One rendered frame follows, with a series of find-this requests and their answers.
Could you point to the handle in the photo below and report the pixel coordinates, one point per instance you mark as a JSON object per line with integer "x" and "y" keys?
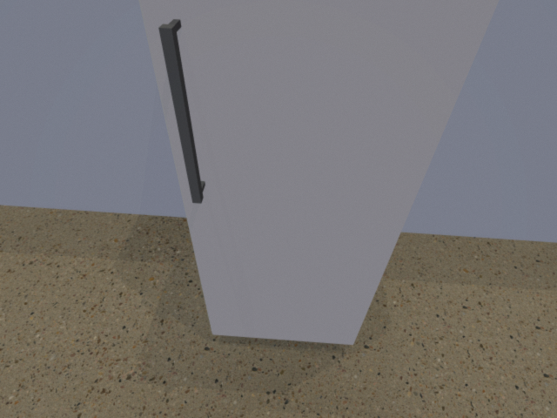
{"x": 169, "y": 40}

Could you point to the fridge door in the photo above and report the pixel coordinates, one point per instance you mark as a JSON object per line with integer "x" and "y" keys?
{"x": 314, "y": 123}

